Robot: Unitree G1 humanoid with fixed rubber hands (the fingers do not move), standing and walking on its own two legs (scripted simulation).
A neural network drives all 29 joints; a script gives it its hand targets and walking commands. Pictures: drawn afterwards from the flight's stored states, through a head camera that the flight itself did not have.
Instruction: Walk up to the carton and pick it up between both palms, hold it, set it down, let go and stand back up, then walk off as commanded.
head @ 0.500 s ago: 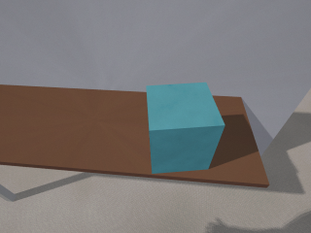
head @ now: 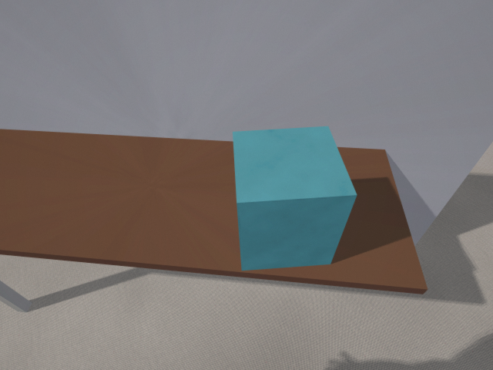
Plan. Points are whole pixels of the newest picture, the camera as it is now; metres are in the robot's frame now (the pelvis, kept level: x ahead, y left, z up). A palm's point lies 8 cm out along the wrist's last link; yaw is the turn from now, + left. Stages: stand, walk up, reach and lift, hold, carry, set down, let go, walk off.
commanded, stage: stand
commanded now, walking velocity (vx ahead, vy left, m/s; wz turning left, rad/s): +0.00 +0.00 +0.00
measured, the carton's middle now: (283, 200) +0.48 -0.04 -0.05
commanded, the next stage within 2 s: walk off in 0.46 s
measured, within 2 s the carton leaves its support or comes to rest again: neither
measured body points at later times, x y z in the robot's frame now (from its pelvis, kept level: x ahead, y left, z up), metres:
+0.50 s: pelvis +0.01 -0.01 +0.00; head +0.00 -0.01 +0.45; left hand +0.08 +0.30 -0.13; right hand +0.09 -0.30 -0.13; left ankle +0.00 +0.13 -0.75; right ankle +0.03 -0.14 -0.75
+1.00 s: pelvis -0.07 +0.03 -0.03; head +0.00 +0.04 +0.41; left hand +0.07 +0.35 -0.15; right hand +0.01 -0.30 -0.14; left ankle -0.08 +0.13 -0.75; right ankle +0.03 -0.13 -0.74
